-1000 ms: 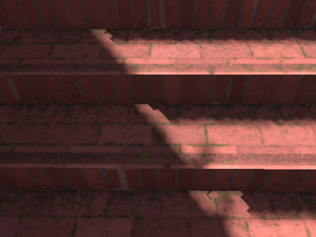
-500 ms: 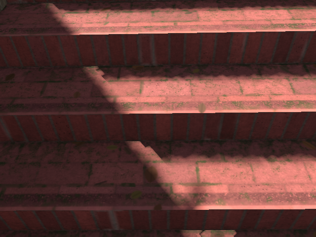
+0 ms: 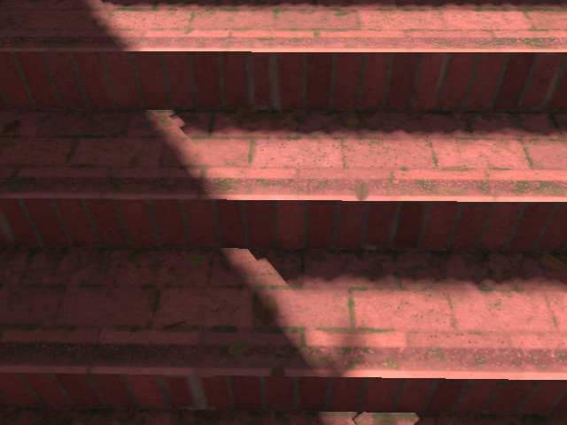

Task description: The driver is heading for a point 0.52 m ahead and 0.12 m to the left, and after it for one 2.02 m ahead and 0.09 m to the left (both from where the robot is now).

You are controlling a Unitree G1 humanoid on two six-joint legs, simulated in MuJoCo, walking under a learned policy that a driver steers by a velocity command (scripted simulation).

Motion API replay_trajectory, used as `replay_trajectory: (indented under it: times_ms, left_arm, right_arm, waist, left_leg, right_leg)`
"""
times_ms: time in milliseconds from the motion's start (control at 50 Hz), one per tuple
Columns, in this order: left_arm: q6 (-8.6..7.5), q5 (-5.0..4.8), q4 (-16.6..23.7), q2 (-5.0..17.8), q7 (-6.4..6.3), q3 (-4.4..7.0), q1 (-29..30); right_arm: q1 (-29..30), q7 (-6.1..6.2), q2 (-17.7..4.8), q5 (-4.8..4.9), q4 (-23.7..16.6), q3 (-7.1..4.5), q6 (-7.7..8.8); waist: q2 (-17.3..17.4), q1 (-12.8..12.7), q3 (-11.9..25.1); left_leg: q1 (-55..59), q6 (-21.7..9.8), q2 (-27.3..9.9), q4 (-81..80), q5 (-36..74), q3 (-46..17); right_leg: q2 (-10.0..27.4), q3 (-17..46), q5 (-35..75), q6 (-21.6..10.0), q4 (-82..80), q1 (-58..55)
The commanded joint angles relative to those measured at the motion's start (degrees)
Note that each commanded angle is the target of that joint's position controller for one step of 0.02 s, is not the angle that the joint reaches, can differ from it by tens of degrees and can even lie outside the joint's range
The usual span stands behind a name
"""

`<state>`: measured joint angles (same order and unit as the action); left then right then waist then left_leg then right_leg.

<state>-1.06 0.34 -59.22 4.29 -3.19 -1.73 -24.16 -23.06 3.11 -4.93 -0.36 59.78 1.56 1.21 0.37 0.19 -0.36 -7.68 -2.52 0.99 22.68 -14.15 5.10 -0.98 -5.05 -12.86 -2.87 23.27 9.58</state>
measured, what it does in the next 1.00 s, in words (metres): climbs: left foot, then right foot 0.16 m higher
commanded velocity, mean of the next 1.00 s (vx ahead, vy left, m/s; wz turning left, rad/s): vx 0.27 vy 0.00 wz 0.04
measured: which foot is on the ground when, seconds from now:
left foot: down 0.00-0.18, up 0.20-0.40, down 0.42-0.78, up 0.80-1.00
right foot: down 0.00-0.40, up 0.42-0.74, down 0.76-1.00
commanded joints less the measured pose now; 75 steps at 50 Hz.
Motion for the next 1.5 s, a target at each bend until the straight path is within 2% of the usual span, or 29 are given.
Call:
replay_trajectory:
  times_ms: [20, 140, 260, 380, 400, 440, 460, 480, 540, 620, 660, 680, 700, 740, 760, 780, 800, 820, 860, 900, 1060, 1220, 1320, 1360, 1400, 1420, 1440, 1460, 1500]
  left_arm:
    - [-0.07, -0.07, 0.0, 3.3, -0.12, 0.44, -6.0]
    - [0.83, 0.14, 0.7, 7.4, 0.22, 2.48, -5.6]
    - [0.88, 0.06, -0.9, 10.6, 0.05, 5.11, -9.8]
    - [-1.38, 0.39, 1.9, 9.7, 0.92, 5.07, 5.2]
    - [-2.27, -0.01, 3.0, 9.4, 1.72, 5.0, 7.1]
    - [-4.42, -0.34, 5.0, 6.5, 4.37, 4.69, 4.1]
    - [-4.33, 1.58, 7.5, 7.0, 4.84, 4.67, 7.3]
    - [-4.53, 1.89, 10.7, 6.7, 4.56, 4.69, 15.0]
    - [-3.92, 1.25, 15.2, 0.3, 3.65, 2.38, 17.7]
    - [-2.12, 0.13, 28.4, -1.8, 2.23, -1.63, 32.7]
    - [-1.26, -1.02, 29.0, -0.1, 3.07, -2.55, 30.7]
    - [-1.13, -1.88, 28.2, -1.3, 3.16, -3.23, 28.1]
    - [-1.14, -2.61, 24.8, -0.6, 2.72, -2.38, 22.6]
    - [-0.78, -1.25, 18.8, 3.6, 1.4, -0.07, 5.3]
    - [-1.61, 0.6, 17.3, 6.8, 1.53, 1.01, 0.9]
    - [-1.77, 3.22, 14.9, 13.2, 1.43, 3.17, -3.2]
    - [-1.39, 2.24, 13.6, 19.8, 0.54, 5.72, -2.2]
    - [-1.6, 0.76, 15.0, 17.8, 0.93, 5.91, 7.3]
    - [-2.63, -0.76, 10.1, 11.3, 2.13, 5.6, 16.0]
    - [-3.65, 0.61, 4.7, 2.6, 2.67, 3.57, 14.4]
    - [-7.45, 1.71, 4.8, 9.2, 1.38, 4.71, 5.0]
    - [-6.72, 1.94, 11.2, 11.2, -0.75, 6.5, 1.1]
    - [-5.09, 1.27, 17.1, 15.8, 0.3, 7.96, 8.4]
    - [-3.3, -0.8, 15.7, 17.4, 1.34, 8.44, 5.8]
    - [-1.69, -2.09, 15.1, 14.8, 2.36, 7.89, 4.7]
    - [-1.94, -0.74, 17.5, 8.6, 2.29, 6.5, 3.7]
    - [-1.69, -0.58, 22.8, 9.1, 2.66, 6.1, 6.7]
    - [-1.74, 0.35, 23.3, 7.0, 2.61, 5.92, 12.9]
    - [-3.27, 1.16, 24.9, 4.1, 3.06, 4.85, 20.9]
  right_arm:
    - [-6.0, 0.13, -3.1, 0.04, -0.3, -0.18, 0.07]
    - [-5.0, -0.28, -5.1, -0.21, -1.9, -1.15, -0.42]
    - [0.2, -2.27, -4.2, -0.94, -7.0, -1.76, 1.45]
    - [-14.8, -1.93, -3.7, -0.33, -3.1, -2.71, 2.29]
    - [-21.1, -1.12, -5.5, -0.71, -1.3, -3.48, 2.34]
    - [-24.6, -0.04, -13.3, -0.48, -0.9, -5.09, 1.3]
    - [-17.4, 0.02, -14.2, -0.83, -1.6, -5.6, 1.3]
    - [-12.1, -0.56, -13.6, -0.83, -1.8, -5.67, 2.22]
    - [-11.7, -2.38, -6.5, -1.77, 2.1, -3.28, 4.89]
    - [-8.5, -4.13, -4.8, -0.82, 5.0, -1.03, 5.03]
    - [-7.4, -1.82, -4.5, 0.69, 4.3, -0.31, 4.09]
    - [-6.5, -0.88, -6.3, 1.85, 3.7, -0.56, 3.76]
    - [-9.5, -0.74, -9.6, 2.7, 2.2, -0.99, 4.81]
    - [-10.2, -1.13, -17.9, 3.07, 1.8, -3.8, 6.32]
    - [-7.3, -2.42, -19.3, 3.49, 0.5, -5.12, 7.01]
    - [-10.6, -3.49, -15.4, 2.31, -1.1, -5.22, 7.78]
    - [-11.6, -5.37, -8.9, 2.93, -3.4, -5.19, 7.46]
    - [-10.8, -5.71, -6.5, 0.7, -3.8, -5.42, 6.36]
    - [1.8, -4.1, -4.0, -3.08, -11.7, -5.36, 4.39]
    - [1.5, -2.32, -2.6, -2.01, -13.2, -4.84, 2.78]
    - [6.4, -0.76, -3.5, -1.64, -16.5, -5.41, 0.3]
    - [21.2, -1.83, -3.6, -2.72, -24.1, -6.27, -2.27]
    - [19.1, -4.02, -3.5, -0.27, -24.4, -5.81, -3.0]
    - [13.7, -3.52, -5.7, -1.21, -22.9, -6.73, -2.1]
    - [5.0, -3.12, -8.9, -2.8, -19.6, -8.14, 0.5]
    - [3.9, -2.4, -14.0, -3.84, -19.9, -9.15, 0.52]
    - [-1.1, -1.8, -21.4, -2.83, -22.3, -10.99, -0.72]
    - [0.2, -1.79, -21.3, -3.24, -22.9, -10.86, -1.66]
    - [2.9, -1.78, -14.4, -2.3, -19.5, -8.51, -0.66]
  waist:
    - [-0.4, 0.1, -4.9]
    - [-2.8, -0.4, -8.9]
    - [-7.0, -3.2, -8.7]
    - [0.3, 8.8, -6.7]
    - [5.7, 11.6, -3.5]
    - [20.2, 8.3, 3.0]
    - [13.6, 4.7, -5.6]
    - [7.0, 3.7, -11.6]
    - [-1.2, -0.3, -8.3]
    - [1.4, -2.5, -13.1]
    - [1.9, -2.3, -12.5]
    - [1.7, -2.6, -9.2]
    - [2.3, -3.0, 0.6]
    - [10.6, -10.7, 14.5]
    - [10.8, -13.4, 18.2]
    - [3.2, -11.7, 22.7]
    - [-16.1, -9.3, 25.7]
    - [-6.7, -4.9, 26.2]
    - [2.1, 0.9, 5.4]
    - [3.5, 4.7, -2.7]
    - [-3.8, 3.5, 3.4]
    - [-7.3, -1.6, 1.9]
    - [-8.2, -1.5, 4.5]
    - [-7.4, -0.5, 6.9]
    - [-2.3, 3.6, 8.8]
    - [7.9, 1.5, 8.6]
    - [17.7, 6.9, 19.1]
    - [11.2, 7.9, 17.9]
    - [6.8, 4.7, 4.0]
  left_leg:
    - [-3.1, -1.7, -7.7, -4.2, 8.2, -6.8]
    - [-9.7, -4.0, -3.7, 1.4, -15.1, -5.1]
    - [-24.2, -3.1, -3.5, 28.3, -10.5, -1.6]
    - [5.1, -4.8, 0.5, 7.0, -3.6, 2.9]
    - [15.0, -6.0, -1.1, 1.0, 0.1, -0.9]
    - [20.5, -15.1, -22.6, -19.7, -25.2, -45.0]
    - [10.8, -18.6, -26.5, -24.2, -44.5, -50.7]
    - [6.8, -18.3, -26.3, -23.2, -38.7, -43.4]
    - [4.3, -10.4, -18.9, -13.6, -16.7, -22.3]
    - [-12.5, -5.2, -13.5, -21.6, -16.6, -9.6]
    - [-23.6, -8.3, -9.3, -30.2, 8.1, -3.4]
    - [-26.6, -9.1, -8.2, -30.2, 20.4, -0.8]
    - [-19.6, -10.4, -10.1, -21.9, 60.3, 0.0]
    - [4.1, -8.0, -15.3, -0.1, 95.4, -1.5]
    - [9.1, -5.5, -13.9, 13.6, 91.2, -0.7]
    - [-2.7, -2.6, -9.7, 31.2, 65.0, -3.9]
    - [-18.5, 0.6, 5.3, 62.2, 4.4, -5.1]
    - [-20.1, 0.6, 3.7, 84.0, 4.0, -16.1]
    - [-34.0, -1.5, -0.9, 89.3, 9.7, -12.1]
    - [-37.7, -3.6, -0.7, 88.1, 8.0, -13.2]
    - [-46.0, -1.2, 1.1, 81.3, 11.1, -7.2]
    - [-53.5, 1.4, -6.2, 64.5, 3.2, -6.3]
    - [-23.3, 1.1, -4.9, 26.7, 0.5, 2.0]
    - [-14.3, 0.1, -0.5, 14.3, 0.8, 5.6]
    - [-0.4, -1.2, 2.2, -3.7, 12.2, 3.6]
    - [12.0, -3.9, -10.4, 6.5, 41.2, -13.6]
    - [17.2, -18.2, -23.4, -0.6, 40.9, -37.8]
    - [14.2, -21.0, -24.8, -7.2, 21.0, -39.9]
    - [3.2, -14.5, -17.7, -7.6, -2.5, -27.8]
  right_leg:
    - [7.8, 7.6, 8.3, -1.9, -4.3, 0.9]
    - [6.9, 11.1, -22.5, -5.7, -5.3, 6.4]
    - [20.2, 32.5, -35.5, -16.2, -18.2, 3.7]
    - [7.9, 10.1, -5.8, -11.7, -0.6, 21.0]
    - [5.6, 6.5, 2.2, -10.9, 13.8, 26.4]
    - [-2.3, 2.3, -11.4, -5.2, 52.7, 42.1]
    - [2.1, 3.8, -9.3, -3.4, 65.4, 49.5]
    - [4.2, 4.3, -7.2, -2.6, 79.5, 57.2]
    - [4.5, 6.3, -7.3, -5.3, 101.6, 67.5]
    - [5.3, 1.8, -14.6, -7.8, 90.9, 67.3]
    - [5.4, -6.6, -9.7, -6.3, 67.0, 44.8]
    - [3.8, -8.4, -8.2, -5.8, 55.0, 28.5]
    - [-0.7, -10.8, -6.9, -6.4, 54.9, 15.8]
    - [-2.8, -7.4, -6.3, -7.9, 45.0, 11.7]
    - [-2.9, -3.2, -3.1, -8.5, 31.2, 7.1]
    - [8.0, 16.4, 12.5, -13.6, 27.1, -5.7]
    - [22.7, 49.1, 37.6, -21.9, 0.8, -10.6]
    - [23.4, 51.3, 24.6, -22.5, -3.3, -1.5]
    - [20.4, 34.5, -6.0, -14.8, -0.3, 13.6]
    - [15.3, 19.1, -5.0, -8.3, 1.8, 21.3]
    - [18.9, 2.6, 27.9, -9.3, -1.3, 8.6]
    - [22.3, -0.6, 15.1, -7.7, -4.5, -9.4]
    - [21.8, -9.1, 27.6, -3.7, -2.2, -3.0]
    - [22.2, -9.9, 40.5, -3.0, 7.9, -7.5]
    - [16.5, -11.6, 22.0, 0.2, 27.4, -1.1]
    - [12.9, -10.3, -13.8, 2.6, 44.8, 21.7]
    - [4.4, -3.1, -19.4, 6.0, 67.6, 32.9]
    - [4.9, 2.4, -16.0, 6.2, 86.2, 40.8]
    - [7.3, 3.2, -6.6, 3.1, 93.5, 50.4]
Velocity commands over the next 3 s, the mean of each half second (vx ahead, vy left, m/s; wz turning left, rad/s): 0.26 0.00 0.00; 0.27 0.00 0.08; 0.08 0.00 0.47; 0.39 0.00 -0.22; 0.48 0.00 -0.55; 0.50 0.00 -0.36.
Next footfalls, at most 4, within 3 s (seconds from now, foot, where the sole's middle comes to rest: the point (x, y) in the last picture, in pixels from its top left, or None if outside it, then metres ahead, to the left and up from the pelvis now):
0.42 left None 0.08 0.13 -0.78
0.76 right None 0.37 -0.06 -0.62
1.40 left None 0.41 0.23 -0.62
1.92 right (247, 323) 0.62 0.11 -0.47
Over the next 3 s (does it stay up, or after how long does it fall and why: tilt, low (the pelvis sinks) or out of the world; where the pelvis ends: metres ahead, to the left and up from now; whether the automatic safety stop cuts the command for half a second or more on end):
stays up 1.13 0.07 0.50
